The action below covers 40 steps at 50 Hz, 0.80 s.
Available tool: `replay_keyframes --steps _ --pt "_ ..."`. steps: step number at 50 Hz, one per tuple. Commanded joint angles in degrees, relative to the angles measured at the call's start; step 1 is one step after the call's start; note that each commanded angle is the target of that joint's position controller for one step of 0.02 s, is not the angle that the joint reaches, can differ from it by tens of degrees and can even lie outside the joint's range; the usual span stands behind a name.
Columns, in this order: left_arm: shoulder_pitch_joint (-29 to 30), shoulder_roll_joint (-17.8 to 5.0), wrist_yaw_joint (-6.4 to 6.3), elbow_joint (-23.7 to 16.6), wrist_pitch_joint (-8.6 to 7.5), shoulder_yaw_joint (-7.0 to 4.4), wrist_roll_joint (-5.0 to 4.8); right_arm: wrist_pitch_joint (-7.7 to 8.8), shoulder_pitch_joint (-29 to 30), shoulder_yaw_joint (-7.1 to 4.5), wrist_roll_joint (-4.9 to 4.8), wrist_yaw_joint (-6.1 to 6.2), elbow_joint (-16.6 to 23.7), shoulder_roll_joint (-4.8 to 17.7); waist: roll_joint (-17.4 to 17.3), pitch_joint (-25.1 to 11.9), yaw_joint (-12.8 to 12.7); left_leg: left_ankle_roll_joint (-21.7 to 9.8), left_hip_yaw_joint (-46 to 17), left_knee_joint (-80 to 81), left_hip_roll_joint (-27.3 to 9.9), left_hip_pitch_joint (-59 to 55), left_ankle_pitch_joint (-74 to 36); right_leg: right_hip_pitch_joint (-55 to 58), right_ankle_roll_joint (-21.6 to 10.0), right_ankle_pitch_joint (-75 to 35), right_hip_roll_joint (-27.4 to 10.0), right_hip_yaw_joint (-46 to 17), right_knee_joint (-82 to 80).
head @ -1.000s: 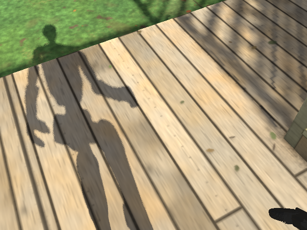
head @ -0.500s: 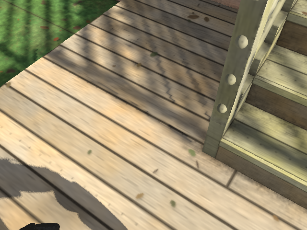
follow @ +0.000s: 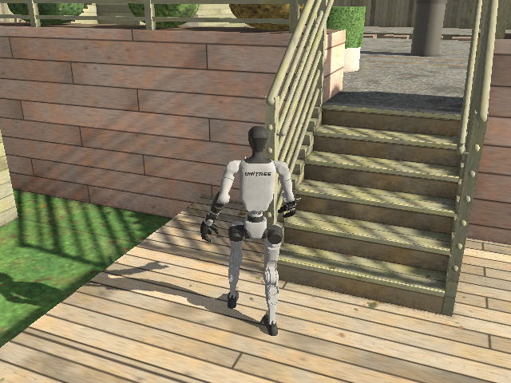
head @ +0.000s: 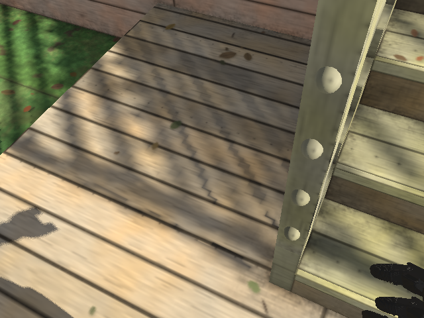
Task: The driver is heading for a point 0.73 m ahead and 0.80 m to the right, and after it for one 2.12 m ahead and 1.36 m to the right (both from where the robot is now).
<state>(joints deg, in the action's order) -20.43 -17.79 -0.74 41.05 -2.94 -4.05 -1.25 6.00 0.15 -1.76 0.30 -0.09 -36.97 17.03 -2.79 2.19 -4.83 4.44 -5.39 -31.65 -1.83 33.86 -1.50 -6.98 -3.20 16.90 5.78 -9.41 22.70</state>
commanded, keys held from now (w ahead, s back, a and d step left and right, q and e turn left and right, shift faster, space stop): w+e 1.00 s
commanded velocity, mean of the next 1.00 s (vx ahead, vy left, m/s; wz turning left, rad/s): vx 0.50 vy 0.00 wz -0.60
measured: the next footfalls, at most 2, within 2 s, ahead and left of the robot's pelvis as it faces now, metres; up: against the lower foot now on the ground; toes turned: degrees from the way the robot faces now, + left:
left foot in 0.08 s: +0.22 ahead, +0.13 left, +0.00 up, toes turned -6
right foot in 0.54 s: +0.28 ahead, -0.12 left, +0.00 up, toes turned -21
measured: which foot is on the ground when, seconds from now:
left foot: up 0.00-0.06, down 0.08-0.54, up 0.56-0.86, down 0.88-1.00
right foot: down 0.00-0.08, up 0.10-0.52, down 0.54-0.90, up 0.92-1.00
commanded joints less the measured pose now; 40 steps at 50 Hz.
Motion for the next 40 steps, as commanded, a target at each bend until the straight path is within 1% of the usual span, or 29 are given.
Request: replay_keyframes --steps 1,3,4,5,6,7,8,10,11,13,15,16,20,21,22,24,26,27,28,29,30,31,32,33,34,36,37,39,40 --pt "2.24 -8.45 -0.51 -3.07 -0.64 -2.69 -0.32 1.28 0.53 -2.78 -0.65 0.41 4.85 7.28 10.36 -3.82 3.75 -1.76 0.36 2.98 1.45 -11.49 2.33 -3.34 -6.13 -15.1 -12.35 -11.88 0.56" --pt "3.95 -5.59 -0.48 -4.13 -0.3 -1.93 -0.17 1.77 -7.16 -3.87 0.01 0.53 3.22 8.0 8.78 -7.55 7.67 -4.73 1.48 6.91 -0.04 -22.47 0.99 -4.31 -3.56 -17.17 -9.02 -11.13 10.11" --pt "3.65 -1.24 -0.65 -5.79 -0.3 0.01 1.05 1.68 -11.91 -4.06 1.61 0.82 3.99 10.01 -0.09 -14.95 9.28 -8.61 -6.05 5.22 -9.1 -36.88 -10.99 -10.68 -0.96 -8.25 -5.51 -7.29 24.69" --pt "-6.4 0.84 -0.7 -6.15 -0.57 1.08 -0.19 0.82 -15.72 -4.78 2.83 0.56 3.05 12.94 -18.22 -21.95 5.18 -19.84 -29.56 7.82 -22.79 -54.16 -12.19 -30.43 2.69 21.88 2.05 -0.83 41.97" --pt "-9.21 -5.81 -1.01 -3.63 0.0 0.12 -0.65 -0.12 -16.9 -4.45 1.22 -0.25 3.23 9.11 -12.13 -22.45 5.99 -20.23 -37.0 9.81 -24.24 -53.3 10.8 -36.63 3.42 18.18 -4.35 -1.72 52.82" --pt "-2.44 -9.01 -1.02 -4.1 0.59 -0.84 -0.64 -0.62 -15.23 -3.54 0.52 -0.21 4.41 5.51 -4.98 -15.54 8.06 -17.78 -29.47 12.48 -20.63 -46.33 20.97 -38.28 3.94 11.75 -6.3 -0.72 54.82" --pt "4.52 -9.01 -1.29 -5.66 0.87 -1.06 -0.12 -0.86 -11.19 -2.8 1.25 0.16 4.61 4.29 -0.37 -9.43 7.64 -16.36 -21.28 14.15 -17.73 -37.32 15.9 -37.36 4.54 7.46 -7.65 1.44 53.61" --pt "5.39 -6.45 -1.15 -6.17 1.04 -0.87 0.16 -0.86 -8.53 -2.47 1.88 0.78 3.84 3.76 -1.92 -5.19 5.13 -15.42 -10.48 16.77 -13.45 -27.09 4.58 -32.33 5.23 3.64 -10.06 2.36 50.32" --pt "4.31 -4.81 -1.28 -5.52 1.03 -0.67 -0.48 -0.55 -7.75 -2.56 1.99 0.84 3.64 3.72 -3.53 -5.0 4.38 -15.4 -5.87 17.59 -12.05 -24.36 -2.01 -29.72 5.5 2.33 -10.1 3.72 49.3" --pt "4.89 -2.99 -1.42 -5.35 1.1 -0.21 -0.11 -0.15 -7.75 -2.98 1.47 0.88 2.69 4.19 -3.56 -5.6 4.01 -16.54 -0.66 17.93 -11.88 -24.17 -11.88 -29.16 6.6 1.25 -10.11 5.2 45.33" --pt "7.47 -1.27 -0.97 -6.23 1.63 0.35 0.02 -0.59 -8.16 -3.23 1.08 0.68 1.74 4.4 -3.1 -6.01 3.99 -16.98 2.33 18.41 -12.1 -25.83 -12.63 -29.8 6.93 -0.94 -10.86 5.61 39.16" --pt "7.87 -1.96 -0.38 -6.19 1.73 0.04 0.21 -0.55 -9.07 -4.08 0.5 0.66 1.05 5.94 -2.53 -7.07 4.59 -16.51 3.2 19.34 -13.09 -26.97 -4.97 -29.2 6.47 -2.48 -11.94 6.04 36.37" --pt "13.83 -2.3 1.08 -7.6 2.77 -0.06 0.31 -0.67 -11.03 -5.09 -0.21 0.56 -0.64 8.46 -1.15 -3.2 7.23 -16.23 3.86 23.87 -15.02 -28.25 9.95 -29.54 5.01 -7.08 -12.71 6.57 26.54" --pt "15.84 0.78 3.04 -8.37 3.39 1.63 4.67 -1.7 -10.76 -2.95 2.77 -0.69 -0.51 4.07 3.6 -1.81 5.6 -13.21 11.89 18.96 -11.84 -22.06 -5.03 -21.5 4.21 -9.61 -9.71 9.73 22.12" --pt "15.43 1.43 3.51 -7.91 3.24 1.77 4.41 -2.18 -10.89 -3.22 2.67 -1.07 -0.62 4.9 -0.26 -4.06 6.15 -11.79 14.81 14.83 -10.33 -22.6 -13.06 -18.38 3.62 -9.67 -7.2 12.61 20.18" --pt "11.74 0.05 2.71 -7.16 2.0 1.58 3.42 -2.68 -10.79 -3.05 1.86 -1.02 -0.77 6.33 -5.42 -8.58 4.74 -10.92 16.4 6.01 -11.15 -24.48 -29.35 -12.08 2.31 -7.5 -4.41 13.91 17.99" --pt "5.61 -0.96 1.96 -5.56 0.75 0.79 3.89 -3.5 -8.05 -2.39 -0.48 -0.42 0.01 5.97 -4.75 -11.82 0.75 -8.52 17.42 -7.05 -10.94 -25.01 -34.32 -4.29 -0.14 -10.32 -1.71 14.29 8.03" --pt "1.94 -3.21 1.6 -4.92 0.19 -0.14 5.27 -3.84 -8.83 -1.72 -0.71 -0.26 0.74 4.75 0.78 -13.59 -1.19 -6.39 17.13 -19.2 -9.96 -18.02 -16.24 3.71 -1.86 -13.63 -3.94 8.96 2.49" --pt "3.82 -13.63 0.63 -5.63 0.74 -2.93 -1.07 -2.62 -12.75 -0.61 -0.23 0.7 2.87 -1.03 17.14 -12.45 5.53 -3.82 15.68 -32.78 -4.16 0.38 32.98 13.5 -9.87 -29.79 -18.6 -11.85 4.06" --pt "0.43 -12.94 1.06 -7.95 1.55 -2.63 2.92 -5.06 -16.17 -0.38 3.83 -0.02 4.02 2.89 14.4 -17.74 1.84 -1.65 8.51 -40.06 0.29 6.62 36.74 13.95 -17.14 -27.92 -25.25 -24.06 -0.94" --pt "-1.14 -11.72 1.13 -6.12 2.48 -3.02 2.83 -5.42 -13.82 -1.37 4.05 -0.34 2.67 5.4 8.28 -13.97 0.63 -1.59 4.0 -39.07 -2.59 8.43 33.8 10.86 -16.58 1.6 -23.31 -23.31 -5.66" --pt "3.08 -8.54 1.11 -6.29 3.11 -1.98 2.72 -5.16 -10.47 -1.71 3.34 -0.82 3.43 6.37 7.22 -5.44 1.72 -1.55 4.05 -34.69 -3.59 8.49 28.68 2.03 -14.0 14.69 -20.12 -20.76 -10.1" --pt "5.77 -7.07 1.1 -5.9 3.25 -1.35 2.61 -5.19 -9.39 -1.74 2.98 -0.98 3.51 6.0 7.93 -0.9 3.79 -1.1 4.29 -30.1 -4.15 5.27 25.35 -4.77 -11.74 13.12 -17.19 -17.45 -12.34" --pt "12.59 -3.66 0.4 -8.09 2.13 -0.03 2.67 -4.95 -6.76 -0.48 2.66 -0.38 4.52 2.78 7.39 1.05 5.85 0.36 5.21 -27.48 -3.59 -3.0 19.22 -13.39 -9.25 -8.96 -13.08 -9.53 -11.13" --pt "15.38 -3.51 0.4 -8.72 1.23 0.17 3.21 -5.09 -9.64 0.13 2.22 0.06 3.66 1.59 7.84 -1.92 7.67 0.2 6.15 -24.23 -2.01 -8.62 18.08 -14.82 -8.39 -25.04 -11.23 -4.32 -7.54" --pt "13.93 -5.04 1.14 -7.32 0.14 -0.28 3.02 -4.64 -11.46 0.72 1.47 0.62 2.97 1.8 6.06 -7.73 7.44 -0.42 7.17 -17.49 0.34 -13.08 19.91 -8.59 -7.94 -46.66 -10.62 -2.36 -2.81" --pt "18.88 0.54 0.03 -8.97 0.24 1.81 2.6 -5.13 -6.43 2.69 0.24 0.82 5.12 -1.29 11.35 -15.19 6.76 -2.11 8.21 -15.65 1.1 -18.96 22.19 -3.24 -7.13 -56.57 -12.11 -3.15 -2.61" --pt "20.06 1.0 -0.75 -9.61 0.64 2.36 2.72 -4.67 -4.44 2.9 -1.03 1.34 6.36 0.01 12.82 -15.19 5.75 -3.07 7.42 -8.1 0.87 -17.36 18.95 2.51 -6.83 -56.25 -12.98 -6.2 -2.5" --pt "17.92 0.2 -0.51 -8.82 1.48 2.17 2.79 -4.8 -4.2 2.94 -1.43 1.35 6.73 0.37 10.79 -14.1 5.07 -3.17 7.19 -3.76 0.8 -16.66 19.11 4.4 -6.73 -52.77 -13.19 -7.94 -2.54"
